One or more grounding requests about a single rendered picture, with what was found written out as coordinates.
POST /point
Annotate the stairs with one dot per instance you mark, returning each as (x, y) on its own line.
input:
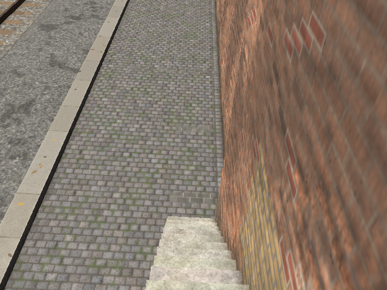
(192, 255)

